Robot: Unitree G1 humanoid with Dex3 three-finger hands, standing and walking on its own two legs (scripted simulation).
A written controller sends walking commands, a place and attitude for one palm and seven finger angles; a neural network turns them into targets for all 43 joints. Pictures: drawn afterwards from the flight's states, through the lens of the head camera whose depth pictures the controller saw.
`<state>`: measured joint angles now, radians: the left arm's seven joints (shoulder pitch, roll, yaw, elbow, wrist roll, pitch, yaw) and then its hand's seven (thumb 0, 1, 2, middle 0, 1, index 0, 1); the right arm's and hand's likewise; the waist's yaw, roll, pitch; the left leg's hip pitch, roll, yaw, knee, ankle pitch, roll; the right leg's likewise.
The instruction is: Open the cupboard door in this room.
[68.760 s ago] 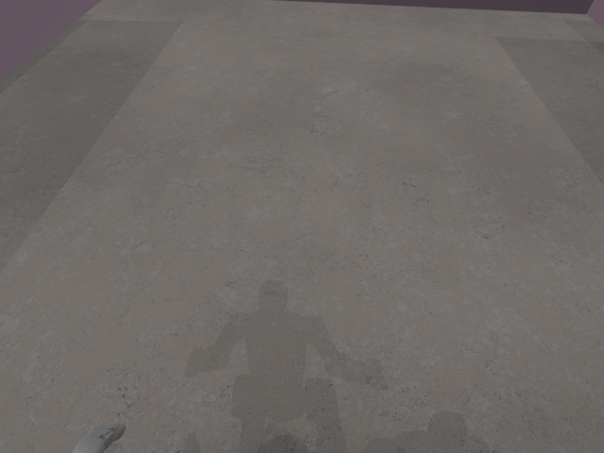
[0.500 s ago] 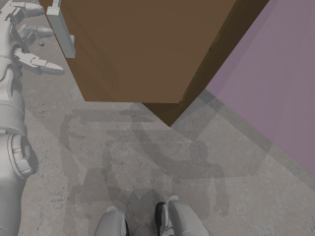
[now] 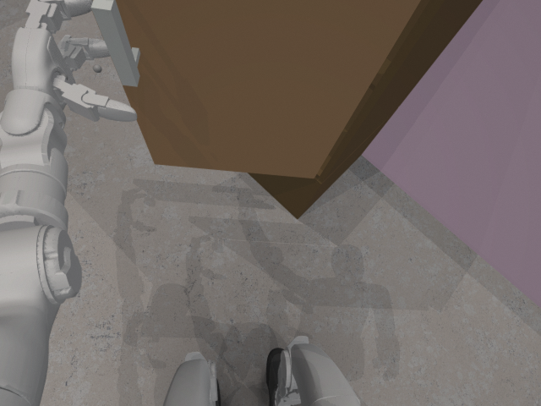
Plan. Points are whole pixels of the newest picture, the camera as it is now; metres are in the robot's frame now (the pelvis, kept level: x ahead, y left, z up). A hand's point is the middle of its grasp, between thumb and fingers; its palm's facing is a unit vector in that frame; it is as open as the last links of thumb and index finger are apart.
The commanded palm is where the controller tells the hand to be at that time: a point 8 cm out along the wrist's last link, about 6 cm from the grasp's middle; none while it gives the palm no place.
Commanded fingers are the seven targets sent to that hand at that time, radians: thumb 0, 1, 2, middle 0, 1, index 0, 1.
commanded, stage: slide the fingers in behind the handle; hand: left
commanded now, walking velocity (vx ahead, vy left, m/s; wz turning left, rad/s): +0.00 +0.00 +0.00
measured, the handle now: (122, 35) +0.60 +0.16 +0.08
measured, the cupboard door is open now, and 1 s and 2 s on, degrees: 42 41 60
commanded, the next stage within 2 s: close the thumb around the handle in 0.52 s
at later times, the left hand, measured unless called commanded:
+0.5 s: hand (136, 69) +0.55 +0.14 +0.07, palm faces -0.09 -0.99 -0.05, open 14.0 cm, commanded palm +0.53 +0.18 +0.07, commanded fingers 0.00 -0.50 0.30 -0.30 -1.20 -0.30 -1.20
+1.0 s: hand (133, 72) +0.55 +0.14 +0.07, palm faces -0.08 -1.00 -0.03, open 10.0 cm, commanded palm +0.53 +0.18 +0.07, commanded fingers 0.00 0.62 0.78 -0.38 -1.32 -0.38 -1.32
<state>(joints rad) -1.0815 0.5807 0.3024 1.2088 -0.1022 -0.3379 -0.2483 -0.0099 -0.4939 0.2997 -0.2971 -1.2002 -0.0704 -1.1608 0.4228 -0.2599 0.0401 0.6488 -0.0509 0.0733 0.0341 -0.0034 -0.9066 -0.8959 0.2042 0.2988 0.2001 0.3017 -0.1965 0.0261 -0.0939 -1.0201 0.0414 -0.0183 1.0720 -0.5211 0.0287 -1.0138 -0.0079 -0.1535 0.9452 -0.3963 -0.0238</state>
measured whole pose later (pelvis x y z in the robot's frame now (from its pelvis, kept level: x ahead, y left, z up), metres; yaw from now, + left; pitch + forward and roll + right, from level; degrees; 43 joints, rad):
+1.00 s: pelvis -0.01 +0.00 +0.00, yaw -2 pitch +26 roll -3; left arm -1.06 0.54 0.37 1.23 -0.04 -0.38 -0.23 0.00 0.10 0.56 -0.33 -1.26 -0.33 -1.26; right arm 0.42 -0.27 0.05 0.61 -0.04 0.06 0.02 0.00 -0.91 -0.90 0.20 0.30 0.20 0.30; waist -0.23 0.04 -0.09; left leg -1.00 0.05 0.03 1.06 -0.52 0.04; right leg -1.02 0.00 -0.10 0.96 -0.38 -0.02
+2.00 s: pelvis +0.02 +0.00 +0.03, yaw -3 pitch +20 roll -2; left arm -0.35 0.17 0.20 0.53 -0.17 -0.36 -0.04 0.01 0.71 0.75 -0.33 -1.33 -0.35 -1.31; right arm 0.36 -0.25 -0.01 0.53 0.00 0.05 0.07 0.00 -0.91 -0.90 0.20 0.30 0.20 0.30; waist -0.09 0.04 -0.15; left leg -0.75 0.04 0.07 0.90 -0.50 0.03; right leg -0.81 0.01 -0.05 0.84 -0.37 -0.01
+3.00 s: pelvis -0.02 -0.05 +0.02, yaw +2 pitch +11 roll +2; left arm -0.09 -0.06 -0.10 0.36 0.03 -0.37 0.46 0.00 -0.30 0.38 -0.31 -1.19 -0.31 -1.19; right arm 0.19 -0.21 -0.02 0.63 -0.06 -0.02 -0.01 0.01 -0.91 -0.90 0.20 0.30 0.20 0.30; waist -0.02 0.03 -0.10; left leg -0.66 0.02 0.01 0.90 -0.44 -0.03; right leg -0.72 -0.02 -0.12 0.91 -0.39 -0.08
